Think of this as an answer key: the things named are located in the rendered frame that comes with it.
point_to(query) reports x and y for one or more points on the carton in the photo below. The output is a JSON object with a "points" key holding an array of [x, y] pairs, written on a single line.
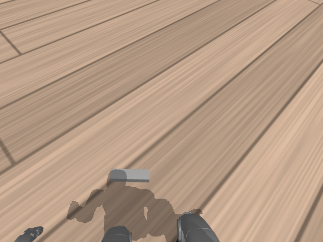
{"points": [[129, 175]]}

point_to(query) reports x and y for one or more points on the left robot hand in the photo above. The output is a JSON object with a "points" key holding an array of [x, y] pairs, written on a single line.
{"points": [[30, 234]]}

